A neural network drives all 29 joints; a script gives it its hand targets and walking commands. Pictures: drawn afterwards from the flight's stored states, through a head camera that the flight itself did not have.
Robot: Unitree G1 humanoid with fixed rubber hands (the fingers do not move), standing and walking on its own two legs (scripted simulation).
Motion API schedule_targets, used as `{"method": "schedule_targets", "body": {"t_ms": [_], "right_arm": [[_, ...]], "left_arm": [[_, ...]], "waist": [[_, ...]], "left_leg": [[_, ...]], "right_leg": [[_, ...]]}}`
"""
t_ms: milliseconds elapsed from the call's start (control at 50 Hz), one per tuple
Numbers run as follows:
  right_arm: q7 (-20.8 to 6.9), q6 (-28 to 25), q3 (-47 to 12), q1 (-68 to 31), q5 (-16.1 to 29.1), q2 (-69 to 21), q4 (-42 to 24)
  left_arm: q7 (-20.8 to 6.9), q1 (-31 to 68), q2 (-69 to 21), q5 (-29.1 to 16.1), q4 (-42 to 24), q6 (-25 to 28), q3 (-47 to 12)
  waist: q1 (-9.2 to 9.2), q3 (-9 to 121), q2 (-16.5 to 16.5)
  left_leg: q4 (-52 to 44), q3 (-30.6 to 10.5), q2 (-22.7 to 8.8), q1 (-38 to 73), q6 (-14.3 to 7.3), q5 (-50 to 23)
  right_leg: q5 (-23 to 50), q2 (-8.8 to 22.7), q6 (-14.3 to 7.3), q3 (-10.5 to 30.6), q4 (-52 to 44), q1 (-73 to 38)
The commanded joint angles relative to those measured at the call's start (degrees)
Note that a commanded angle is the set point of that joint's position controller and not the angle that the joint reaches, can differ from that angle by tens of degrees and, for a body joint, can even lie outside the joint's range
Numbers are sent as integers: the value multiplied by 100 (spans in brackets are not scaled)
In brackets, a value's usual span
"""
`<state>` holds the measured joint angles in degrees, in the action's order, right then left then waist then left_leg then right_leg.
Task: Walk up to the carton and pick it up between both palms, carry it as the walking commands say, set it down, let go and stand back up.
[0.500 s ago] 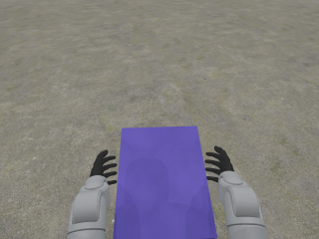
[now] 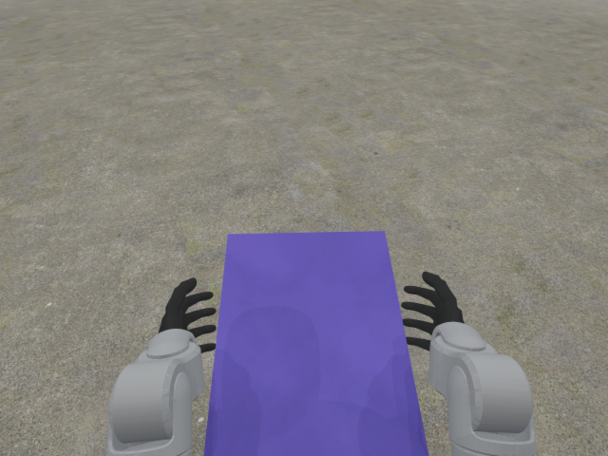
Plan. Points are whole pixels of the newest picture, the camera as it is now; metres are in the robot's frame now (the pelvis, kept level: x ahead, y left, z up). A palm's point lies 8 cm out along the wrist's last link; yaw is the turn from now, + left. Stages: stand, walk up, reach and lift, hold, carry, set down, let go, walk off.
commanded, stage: carry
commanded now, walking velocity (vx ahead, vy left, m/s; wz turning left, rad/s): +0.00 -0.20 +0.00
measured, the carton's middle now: (309, 348) +0.29 +0.00 +0.01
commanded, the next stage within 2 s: none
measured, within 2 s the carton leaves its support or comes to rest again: neither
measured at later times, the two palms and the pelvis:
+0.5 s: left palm (184, 355) +0.24 +0.14 +0.09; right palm (457, 350) +0.23 -0.16 +0.10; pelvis -0.03 -0.01 +0.00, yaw -1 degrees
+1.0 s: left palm (185, 349) +0.25 +0.14 +0.10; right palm (457, 349) +0.23 -0.16 +0.10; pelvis -0.02 +0.00 +0.00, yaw -2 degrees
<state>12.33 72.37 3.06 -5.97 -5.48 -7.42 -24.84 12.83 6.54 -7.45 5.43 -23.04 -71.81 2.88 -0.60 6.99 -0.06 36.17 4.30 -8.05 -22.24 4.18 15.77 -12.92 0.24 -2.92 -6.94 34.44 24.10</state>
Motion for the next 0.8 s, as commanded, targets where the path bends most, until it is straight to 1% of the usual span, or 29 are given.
{"method": "schedule_targets", "body": {"t_ms": [0,60,140,200,260,380,520,680,780], "right_arm": [[-1488,-56,-3526,-2539,2251,-5472,-477],[-1531,-49,-3531,-2587,2306,-5574,-455],[-1567,-53,-3549,-2613,2343,-5654,-476],[-1587,-61,-3557,-2616,2360,-5696,-498],[-1603,-74,-3559,-2616,2366,-5729,-511],[-1612,-99,-3553,-2613,2349,-5757,-513],[-1604,-108,-3541,-2601,2326,-5734,-504],[-1605,-117,-3536,-2623,2313,-5724,-451],[-1602,-127,-3538,-2625,2307,-5717,-444]], "left_arm": [[-1470,2577,-5292,-2196,-611,70,-3483],[-1473,2644,-5397,-2183,-616,54,-3466],[-1495,2666,-5504,-2177,-600,46,-3455],[-1515,2656,-5563,-2177,-604,47,-3457],[-1533,2659,-5600,-2182,-622,51,-3473],[-1562,2705,-5628,-2208,-657,56,-3516],[-1578,2727,-5617,-2215,-635,48,-3525],[-1575,2714,-5597,-2184,-574,53,-3498],[-1571,2715,-5591,-2175,-556,63,-3488]], "waist": [[-14,899,57],[-17,940,5],[-22,1032,131],[-25,1090,129],[-25,1120,74],[-24,1149,-20],[-23,1159,6],[-23,1166,-66],[-25,1176,-11]], "left_leg": [[-502,-21,-279,16,-247,-16],[-493,-22,-298,-11,-232,128],[-285,161,-209,-14,-177,79],[-252,206,-199,54,-177,21],[-309,169,-239,115,-195,5],[-399,74,-318,126,-221,80],[-335,113,-309,96,-199,114],[-409,58,-361,75,-211,142],[-349,135,-327,56,-183,120]], "right_leg": [[-610,743,-33,766,-983,-460],[-865,752,-44,810,-1030,-414],[-936,843,-125,892,-1158,-418],[-974,840,-149,852,-1144,-366],[-1005,794,-130,785,-1070,-300],[-943,718,-94,718,-940,-248],[-881,720,-116,724,-927,-249],[-738,670,-94,665,-830,-262],[-666,697,-111,689,-865,-310]]}}
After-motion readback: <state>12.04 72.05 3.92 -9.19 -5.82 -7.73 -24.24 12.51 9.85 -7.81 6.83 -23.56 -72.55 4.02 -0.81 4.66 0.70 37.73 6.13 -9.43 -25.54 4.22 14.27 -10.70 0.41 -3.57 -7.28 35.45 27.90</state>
